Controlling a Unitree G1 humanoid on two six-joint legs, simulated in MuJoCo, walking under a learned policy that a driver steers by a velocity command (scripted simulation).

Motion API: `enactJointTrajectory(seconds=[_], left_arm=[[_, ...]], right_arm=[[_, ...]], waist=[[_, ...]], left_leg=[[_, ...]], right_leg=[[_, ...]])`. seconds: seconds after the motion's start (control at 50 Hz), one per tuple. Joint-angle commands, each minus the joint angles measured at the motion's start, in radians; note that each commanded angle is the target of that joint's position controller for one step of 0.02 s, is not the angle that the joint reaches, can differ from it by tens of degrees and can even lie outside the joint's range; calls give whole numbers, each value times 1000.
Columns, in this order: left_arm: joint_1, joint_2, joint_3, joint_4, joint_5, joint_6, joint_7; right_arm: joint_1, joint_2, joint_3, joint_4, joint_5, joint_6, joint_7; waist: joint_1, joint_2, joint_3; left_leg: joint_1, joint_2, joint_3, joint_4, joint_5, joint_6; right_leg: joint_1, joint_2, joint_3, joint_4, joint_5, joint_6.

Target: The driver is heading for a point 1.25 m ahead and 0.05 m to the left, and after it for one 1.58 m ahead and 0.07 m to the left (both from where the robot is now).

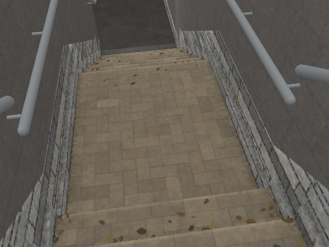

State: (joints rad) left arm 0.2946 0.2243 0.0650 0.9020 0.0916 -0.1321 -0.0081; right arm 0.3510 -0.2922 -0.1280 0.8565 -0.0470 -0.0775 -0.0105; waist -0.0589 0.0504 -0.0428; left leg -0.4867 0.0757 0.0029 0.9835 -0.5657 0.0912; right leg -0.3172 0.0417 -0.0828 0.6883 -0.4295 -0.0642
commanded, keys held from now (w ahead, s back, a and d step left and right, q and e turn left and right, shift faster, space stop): w+e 0.12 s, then w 0.16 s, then w+q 0.60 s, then w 0.12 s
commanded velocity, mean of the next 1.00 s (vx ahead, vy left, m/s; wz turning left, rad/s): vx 0.44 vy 0.00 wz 0.09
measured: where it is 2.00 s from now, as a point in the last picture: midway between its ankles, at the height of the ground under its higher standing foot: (152, 195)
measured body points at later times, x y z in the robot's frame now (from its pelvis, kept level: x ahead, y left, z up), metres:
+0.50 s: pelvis +0.17 +0.00 -0.09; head +0.17 +0.00 +0.36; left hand +0.07 +0.22 -0.24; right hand +0.30 -0.24 -0.22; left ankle +0.28 +0.10 -0.83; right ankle -0.03 -0.09 -0.71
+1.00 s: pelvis +0.47 -0.01 -0.29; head +0.46 -0.01 +0.16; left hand +0.64 +0.22 -0.38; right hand +0.39 -0.22 -0.44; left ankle +0.27 +0.11 -0.85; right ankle +0.55 -0.09 -1.04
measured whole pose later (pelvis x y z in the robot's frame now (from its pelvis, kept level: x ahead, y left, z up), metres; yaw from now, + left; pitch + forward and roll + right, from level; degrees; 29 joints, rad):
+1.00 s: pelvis +0.47 -0.01 -0.29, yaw +10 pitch +2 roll +4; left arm 0.09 0.21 -0.03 0.80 0.07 -0.10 -0.06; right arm 0.57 -0.14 0.03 1.03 -0.09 -0.10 0.08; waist -0.12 -0.06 -0.08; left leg -0.37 -0.19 -0.12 1.48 -0.84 0.07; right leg -0.33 -0.05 -0.02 0.35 0.01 -0.07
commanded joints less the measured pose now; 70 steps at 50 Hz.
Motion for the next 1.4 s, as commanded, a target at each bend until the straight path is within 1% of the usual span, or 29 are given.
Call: enactJointTrajectory(seconds=[0.02, 0.04, 0.08, 0.22, 0.34, 0.36, 0.38, 0.4, 0.42, 0.48, 0.52, 0.54, 0.56, 0.58, 0.62, 0.66, 0.7, 0.74, 0.8, 0.92, 0.98, 1.0, 1.02, 1.04, 1.08, 1.12, 1.16, 1.2, 1.4], left_arm=[[231, 144, 42, 45, -24, -1, -81], [117, 108, 32, 9, -63, 4, -99], [33, 18, 0, 17, -22, 22, -89], [275, 10, -46, 148, -16, -31, -6], [293, 24, -68, 148, -24, 9, -44], [236, 100, -21, 98, -131, 56, 5], [240, 110, -21, 90, -118, 80, 24], [325, 35, -65, 157, -20, 27, -17], [355, 11, -58, 160, -31, 14, -19], [324, 55, -52, 154, -28, 26, -22], [182, 109, -49, 147, 13, 43, -73], [173, 113, -37, 163, 28, 41, -118], [290, 61, -27, 151, -1, 40, -149], [160, 63, -40, 32, -22, 30, -147], [36, 62, -59, -37, -41, 29, -92], [85, -20, -90, -11, 20, 45, -59], [-14, 35, -77, -11, 29, 57, -71], [-4, -24, -102, -22, 9, 53, -93], [-192, 57, -104, -90, 18, 47, -68], [-251, 47, -108, -163, 2, 69, -48], [304, 195, -12, 27, -41, 26, -39], [471, 282, 13, 83, -23, 30, -73], [389, 271, 7, 29, 5, 52, -104], [292, 268, 22, 33, 14, 72, -105], [174, 1, -57, 50, 33, 69, -88], [82, -100, -88, 75, 28, 24, -29], [60, -50, -82, 80, -18, -19, -7], [110, 45, -72, 136, 18, -31, -11], [413, 16, -111, 211, -17, -5, 13]], right_arm=[[-168, -24, 28, -94, 11, -18, 29], [-146, -70, 14, -67, -7, -17, 23], [-28, 62, 70, 2, -63, -5, 38], [-187, -3, 101, 15, -52, 9, 73], [-236, 12, 115, 11, -72, 19, 90], [-327, 7, 82, -19, 38, 35, 64], [-359, 39, 93, -28, 57, 44, 59], [-260, 52, 125, 2, -70, 34, 85], [-281, 32, 111, -3, -90, 35, 88], [-291, 40, 116, 8, -44, 17, 89], [147, -50, 72, 160, -7, -9, 93], [496, -107, 36, 265, -27, -19, 85], [453, -198, 31, 229, -22, -7, 95], [422, -231, 12, 212, -37, -5, 101], [248, -39, 66, 213, -38, -3, 103], [-14, 176, 149, 142, -45, -32, 81], [-97, 123, 151, 106, -10, -55, 49], [29, 8, 135, 142, -51, -61, 51], [212, 56, 137, 175, -22, -83, 0], [256, 14, 135, 132, -13, -38, 34], [210, 2, 142, 141, -72, -14, 113], [481, 159, 155, 211, -42, -25, 150], [421, 78, 151, 119, -14, -28, 152], [202, 22, 138, -1, 0, -13, 127], [113, 44, 149, 30, -5, 4, 70], [156, 145, 175, 41, -60, 20, 78], [44, 95, 157, 34, -68, 25, 119], [9, 96, 163, 42, -80, 18, 150], [-458, 23, 169, -90, -60, 10, 103]], waist=[[125, -92, 190], [72, -51, 150], [1, -40, 127], [142, -65, 47], [119, -118, 120], [146, -34, 143], [167, -81, 163], [130, -213, 182], [158, -159, 205], [165, -84, 157], [-40, 10, 70], [-182, 172, 1], [-49, 289, -179], [-92, 136, -196], [-53, -87, 20], [129, -114, 134], [83, -45, 136], [106, 18, 83], [-49, -100, 86], [-55, -19, 150], [198, -70, -60], [123, -407, -306], [160, -256, -351], [212, -213, -219], [112, 60, 64], [-6, -51, 187], [65, -35, 135], [25, -116, 87], [206, -74, 185]], left_leg=[[-772, -47, -228, 220, 133, -17], [-697, -21, -139, 296, 184, -33], [-445, 35, -130, 320, 448, -34], [-537, 39, -130, -167, 1010, -127], [-228, 1, -54, -239, 933, -105], [-109, -49, -11, -324, 907, -102], [-81, -61, -7, -360, 847, -103], [-246, 31, -82, -370, 760, -91], [-326, 39, -72, -446, 707, -85], [-63, 23, 13, -543, 673, -70], [510, -42, 92, -588, 762, -41], [834, -27, 62, -544, 836, 63], [1077, 145, -199, -364, 1279, 277], [1167, 242, -443, -436, 1028, 354], [804, 326, -564, -579, 379, 308], [195, 152, -366, -626, 290, 218], [-211, 10, -170, -643, 258, 216], [-421, -24, -182, -541, 417, 206], [6, -61, -266, -273, 262, 160], [58, -46, -515, -45, 188, 188], [-246, -109, -434, 473, 436, 75], [-604, -256, -155, 1061, -240, -31], [-820, -245, -123, 1255, -253, -48], [-1042, -163, -119, 1240, -192, -75], [-891, -20, -217, 925, 257, -24], [-616, 70, -167, 576, 565, 32], [-392, 17, -59, 205, 837, 16], [-294, 21, -51, 292, 939, 1], [-250, 3, -18, -412, 931, -72]], right_leg=[[418, -379, 702, -429, -171, -300], [298, -328, 594, -407, -164, -282], [-48, -215, 407, -343, -3, -209], [92, -184, 375, -108, 179, -242], [-156, -168, 429, -7, 59, -246], [-123, -149, 372, 10, 186, -167], [-114, -150, 365, 34, 214, -156], [-7, -209, 493, 81, 151, -229], [116, -219, 511, 129, 198, -246], [69, -204, 463, 223, 296, -226], [-185, -135, 336, 534, 369, -168], [-405, 6, 195, 1027, 326, -81], [-672, 102, 60, 1402, -367, 10], [-923, 87, 88, 1442, -351, 30], [-1101, -48, 195, 1296, -104, 3], [-797, -212, 271, 756, 325, -67], [-376, -183, 120, 330, 616, -51], [-85, -127, 21, 524, 668, 15], [-381, -142, 153, -62, 963, 49], [-175, -101, 110, -368, 658, 63], [630, -173, 91, -268, 818, -108], [1119, -379, 233, 71, 1330, -341], [1113, -496, 486, 1, 1310, -428], [1009, -597, 679, -155, 667, -424], [396, -466, 479, -279, 235, -273], [-98, -278, 312, -342, 220, -192], [-323, -207, 187, -368, 112, -223], [-372, -187, 223, -277, 115, -215], [34, -205, 313, 0, 113, -178]])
